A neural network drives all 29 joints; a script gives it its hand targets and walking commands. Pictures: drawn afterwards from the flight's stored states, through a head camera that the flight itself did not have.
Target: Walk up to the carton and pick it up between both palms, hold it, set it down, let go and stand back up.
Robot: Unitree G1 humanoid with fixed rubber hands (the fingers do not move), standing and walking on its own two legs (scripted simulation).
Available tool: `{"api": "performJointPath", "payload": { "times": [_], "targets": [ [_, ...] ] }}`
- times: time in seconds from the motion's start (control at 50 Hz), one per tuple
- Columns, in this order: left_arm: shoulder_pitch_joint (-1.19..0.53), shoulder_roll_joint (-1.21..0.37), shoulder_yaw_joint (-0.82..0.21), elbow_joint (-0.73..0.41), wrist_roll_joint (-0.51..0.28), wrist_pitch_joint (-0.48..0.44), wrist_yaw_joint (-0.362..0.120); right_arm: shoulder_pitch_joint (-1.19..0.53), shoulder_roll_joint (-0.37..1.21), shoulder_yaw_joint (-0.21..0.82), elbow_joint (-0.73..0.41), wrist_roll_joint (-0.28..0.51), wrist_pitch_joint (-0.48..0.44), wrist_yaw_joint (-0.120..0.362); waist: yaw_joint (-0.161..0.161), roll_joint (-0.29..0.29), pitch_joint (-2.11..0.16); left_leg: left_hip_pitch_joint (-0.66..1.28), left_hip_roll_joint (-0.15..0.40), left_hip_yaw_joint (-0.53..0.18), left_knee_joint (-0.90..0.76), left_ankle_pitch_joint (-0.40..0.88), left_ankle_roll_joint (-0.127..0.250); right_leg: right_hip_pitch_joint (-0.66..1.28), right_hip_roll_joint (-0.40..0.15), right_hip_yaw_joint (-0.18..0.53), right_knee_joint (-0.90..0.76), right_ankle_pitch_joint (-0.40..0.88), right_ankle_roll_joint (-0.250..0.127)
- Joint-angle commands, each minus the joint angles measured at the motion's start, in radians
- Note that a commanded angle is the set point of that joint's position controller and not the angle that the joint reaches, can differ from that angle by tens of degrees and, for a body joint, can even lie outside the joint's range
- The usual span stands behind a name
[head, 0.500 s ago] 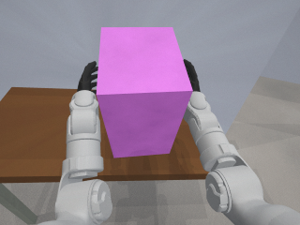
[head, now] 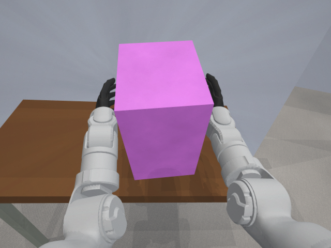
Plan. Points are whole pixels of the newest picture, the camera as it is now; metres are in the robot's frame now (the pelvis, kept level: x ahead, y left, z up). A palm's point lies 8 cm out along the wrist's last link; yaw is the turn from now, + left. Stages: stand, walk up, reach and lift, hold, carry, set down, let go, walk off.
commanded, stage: set down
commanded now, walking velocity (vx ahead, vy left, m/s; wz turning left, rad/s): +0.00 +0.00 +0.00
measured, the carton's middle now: (160, 116) +0.41 +0.00 +0.12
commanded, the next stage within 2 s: none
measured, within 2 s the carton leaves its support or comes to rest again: neither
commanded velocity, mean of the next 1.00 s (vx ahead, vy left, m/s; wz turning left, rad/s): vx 0.00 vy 0.00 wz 0.00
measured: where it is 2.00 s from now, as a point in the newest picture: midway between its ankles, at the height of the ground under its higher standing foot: outside the picture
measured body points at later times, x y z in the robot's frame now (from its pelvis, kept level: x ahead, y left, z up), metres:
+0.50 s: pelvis +0.00 +0.00 +0.00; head -0.01 +0.02 +0.45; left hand +0.42 +0.13 +0.13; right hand +0.42 -0.14 +0.15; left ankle +0.03 +0.13 -0.75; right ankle -0.01 -0.11 -0.75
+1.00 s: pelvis +0.01 +0.00 +0.00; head +0.02 +0.01 +0.45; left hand +0.44 +0.12 +0.10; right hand +0.43 -0.15 +0.12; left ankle +0.03 +0.13 -0.75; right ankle -0.01 -0.11 -0.75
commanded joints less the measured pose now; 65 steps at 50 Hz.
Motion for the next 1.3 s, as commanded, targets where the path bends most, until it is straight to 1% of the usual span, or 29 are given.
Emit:
{"api": "performJointPath", "payload": {
  "times": [0.0, 0.04, 0.08, 0.14, 0.22, 0.24, 0.28, 0.3, 0.36, 0.38, 0.4, 0.5, 0.56, 0.6, 0.68, 0.74, 0.76, 0.84, 0.86, 0.88, 0.94, 1.02, 1.04, 1.06, 1.1, 1.16, 1.2, 1.24, 1.28],
  "targets": [
    [-0.744, -0.455, -0.344, -0.125, -0.102, -0.131, -0.121, -0.689, 0.423, 0.207, -0.199, -0.005, -0.067, 0.125, -0.004, 0.091, -0.513, 0.253, -0.036, 0.062, 0.038, 0.274, -0.025, -0.009, 0.040, -0.069, 0.005, 0.317, 0.058],
    [-0.750, -0.466, -0.348, -0.105, -0.107, -0.146, -0.112, -0.717, 0.422, 0.226, -0.208, -0.004, -0.076, 0.127, 0.005, 0.091, -0.554, 0.270, -0.035, 0.063, 0.055, 0.318, -0.034, -0.005, 0.048, -0.069, 0.012, 0.358, 0.058],
    [-0.772, -0.455, -0.329, -0.095, -0.096, -0.159, -0.107, -0.697, 0.429, 0.205, -0.163, -0.018, -0.066, 0.131, 0.002, 0.093, -0.520, 0.257, -0.034, 0.062, 0.041, 0.269, -0.029, -0.027, 0.042, -0.064, 0.003, 0.315, 0.058],
    [-0.755, -0.444, -0.291, -0.059, -0.084, -0.164, -0.113, -0.673, 0.439, 0.184, -0.129, -0.033, -0.060, 0.128, 0.000, 0.073, -0.488, 0.212, -0.038, 0.072, 0.023, 0.212, -0.014, 0.006, 0.032, -0.050, 0.009, 0.334, 0.067],
    [-0.756, -0.428, -0.246, -0.023, -0.068, -0.186, -0.110, -0.662, 0.447, 0.157, -0.104, -0.058, -0.064, 0.141, 0.023, 0.080, -0.505, 0.177, -0.038, 0.080, 0.012, 0.189, -0.009, 0.014, 0.026, -0.044, 0.017, 0.338, 0.066],
    [-0.759, -0.423, -0.231, -0.012, -0.069, -0.192, -0.108, -0.671, 0.455, 0.161, -0.107, -0.060, -0.066, 0.146, 0.037, 0.067, -0.518, 0.170, -0.036, 0.083, 0.009, 0.183, -0.003, 0.012, 0.026, -0.042, 0.018, 0.335, 0.068],
    [-0.759, -0.402, -0.211, 0.007, -0.064, -0.204, -0.104, -0.665, 0.463, 0.150, -0.101, -0.078, -0.064, 0.152, 0.045, 0.041, -0.501, 0.142, -0.037, 0.090, -0.005, 0.139, 0.007, 0.018, 0.026, -0.037, 0.019, 0.317, 0.074],
    [-0.768, -0.405, -0.207, 0.007, -0.062, -0.211, -0.100, -0.655, 0.470, 0.139, -0.085, -0.084, -0.063, 0.156, 0.048, 0.049, -0.493, 0.137, -0.035, 0.089, -0.006, 0.153, 0.005, 0.012, 0.026, -0.036, 0.024, 0.329, 0.075],
    [-0.751, -0.422, -0.208, 0.025, -0.055, -0.220, -0.102, -0.649, 0.473, 0.119, -0.078, -0.105, -0.070, 0.159, 0.040, 0.063, -0.507, 0.157, -0.035, 0.095, 0.005, 0.183, -0.004, 0.006, 0.028, -0.036, 0.022, 0.355, 0.070],
    [-0.771, -0.427, -0.216, 0.012, -0.058, -0.229, -0.101, -0.645, 0.472, 0.103, -0.079, -0.114, -0.073, 0.159, 0.027, 0.075, -0.513, 0.161, -0.035, 0.095, 0.006, 0.175, -0.010, -0.006, 0.030, -0.037, 0.021, 0.341, 0.067],
    [-0.774, -0.431, -0.214, 0.010, -0.059, -0.237, -0.097, -0.650, 0.478, 0.103, -0.083, -0.118, -0.078, 0.162, 0.035, 0.073, -0.521, 0.164, -0.032, 0.094, 0.009, 0.185, -0.011, -0.016, 0.031, -0.040, 0.020, 0.335, 0.064],
    [-0.774, -0.434, -0.207, 0.033, -0.048, -0.264, -0.086, -0.625, 0.484, 0.085, -0.055, -0.143, -0.088, 0.169, 0.030, 0.081, -0.550, 0.183, -0.028, 0.096, 0.031, 0.241, -0.015, -0.005, 0.031, -0.036, 0.037, 0.421, 0.069],
    [-0.746, -0.434, -0.198, 0.048, -0.041, -0.265, -0.088, -0.609, 0.474, 0.066, -0.047, -0.159, -0.088, 0.172, 0.025, 0.071, -0.534, 0.171, -0.025, 0.096, 0.027, 0.233, -0.017, -0.014, 0.035, -0.042, 0.035, 0.401, 0.066],
    [-0.747, -0.446, -0.206, 0.049, -0.045, -0.271, -0.082, -0.609, 0.474, 0.054, -0.043, -0.164, -0.093, 0.177, 0.026, 0.084, -0.547, 0.178, -0.020, 0.090, 0.032, 0.241, -0.022, -0.036, 0.036, -0.043, 0.034, 0.381, 0.061],
    [-0.788, -0.470, -0.244, 0.030, -0.059, -0.304, -0.051, -0.639, 0.484, 0.062, -0.064, -0.172, -0.119, 0.190, 0.036, 0.112, -0.642, 0.233, -0.013, 0.090, 0.075, 0.353, -0.040, -0.090, 0.044, -0.050, 0.043, 0.419, 0.048],
    [-0.755, -0.445, -0.197, 0.074, -0.038, -0.294, -0.055, -0.612, 0.469, 0.039, -0.027, -0.184, -0.097, 0.192, 0.030, 0.077, -0.556, 0.192, -0.012, 0.091, 0.052, 0.284, -0.026, -0.077, 0.040, -0.043, 0.037, 0.380, 0.057],
    [-0.746, -0.445, -0.186, 0.080, -0.032, -0.291, -0.059, -0.614, 0.477, 0.043, -0.031, -0.185, -0.097, 0.193, 0.037, 0.068, -0.554, 0.178, -0.014, 0.093, 0.045, 0.270, -0.018, -0.074, 0.037, -0.041, 0.039, 0.385, 0.062],
    [-0.765, -0.445, -0.168, 0.079, -0.035, -0.311, -0.054, -0.600, 0.496, 0.028, -0.032, -0.213, -0.102, 0.206, 0.054, 0.075, -0.613, 0.153, -0.014, 0.105, 0.048, 0.277, -0.014, -0.075, 0.032, -0.032, 0.054, 0.412, 0.061],
    [-0.760, -0.445, -0.162, 0.085, -0.030, -0.315, -0.052, -0.614, 0.496, 0.028, -0.045, -0.216, -0.106, 0.210, 0.067, 0.085, -0.624, 0.153, -0.012, 0.104, 0.050, 0.287, -0.015, -0.070, 0.032, -0.032, 0.056, 0.420, 0.057],
    [-0.762, -0.452, -0.172, 0.083, -0.028, -0.317, -0.048, -0.613, 0.497, 0.025, -0.046, -0.216, -0.108, 0.212, 0.059, 0.090, -0.630, 0.164, -0.011, 0.107, 0.055, 0.304, -0.021, -0.068, 0.035, -0.034, 0.060, 0.434, 0.057],
    [-0.735, -0.446, -0.149, 0.105, -0.015, -0.321, -0.046, -0.590, 0.498, 0.016, -0.021, -0.225, -0.102, 0.217, 0.061, 0.076, -0.589, 0.153, -0.011, 0.104, 0.056, 0.299, -0.013, -0.081, 0.035, -0.030, 0.058, 0.423, 0.057],
    [-0.744, -0.431, -0.109, 0.122, -0.008, -0.333, -0.060, -0.581, 0.521, 0.000, -0.036, -0.252, -0.097, 0.219, 0.060, 0.033, -0.600, 0.079, -0.016, 0.112, 0.028, 0.211, 0.013, -0.032, 0.019, -0.016, 0.074, 0.456, 0.077],
    [-0.751, -0.429, -0.108, 0.121, -0.007, -0.341, -0.061, -0.584, 0.524, -0.005, -0.047, -0.265, -0.099, 0.218, 0.059, 0.036, -0.614, 0.067, -0.017, 0.115, 0.024, 0.196, 0.014, -0.020, 0.015, -0.014, 0.081, 0.469, 0.082],
    [-0.758, -0.422, -0.098, 0.126, 0.001, -0.349, -0.062, -0.580, 0.533, -0.006, -0.040, -0.271, -0.100, 0.218, 0.065, 0.040, -0.605, 0.054, -0.018, 0.118, 0.021, 0.197, 0.017, -0.007, 0.011, -0.013, 0.088, 0.494, 0.085],
    [-0.754, -0.443, -0.113, 0.131, 0.001, -0.360, -0.057, -0.588, 0.536, -0.017, -0.048, -0.285, -0.114, 0.222, 0.067, 0.072, -0.648, 0.071, -0.014, 0.116, 0.041, 0.252, 0.000, -0.020, 0.016, -0.018, 0.098, 0.523, 0.076],
    [-0.746, -0.441, -0.112, 0.163, 0.005, -0.366, -0.046, -0.579, 0.519, -0.048, -0.029, -0.300, -0.116, 0.233, 0.065, 0.081, -0.649, 0.122, -0.006, 0.114, 0.058, 0.287, -0.011, -0.084, 0.026, -0.026, 0.080, 0.456, 0.061],
    [-0.758, -0.445, -0.122, 0.154, -0.004, -0.377, -0.038, -0.589, 0.520, -0.055, -0.032, -0.309, -0.124, 0.235, 0.064, 0.072, -0.672, 0.139, -0.003, 0.113, 0.071, 0.315, -0.013, -0.117, 0.032, -0.032, 0.080, 0.447, 0.061],
    [-0.752, -0.439, -0.100, 0.173, 0.003, -0.377, -0.036, -0.582, 0.517, -0.064, -0.026, -0.322, -0.117, 0.235, 0.064, 0.049, -0.651, 0.128, -0.002, 0.116, 0.065, 0.285, -0.001, -0.123, 0.032, -0.030, 0.077, 0.437, 0.067],
    [-0.747, -0.439, -0.094, 0.179, 0.003, -0.385, -0.039, -0.574, 0.535, -0.066, -0.031, -0.333, -0.121, 0.235, 0.069, 0.044, -0.671, 0.092, -0.005, 0.121, 0.057, 0.276, 0.007, -0.097, 0.023, -0.023, 0.092, 0.488, 0.077]
  ]
}}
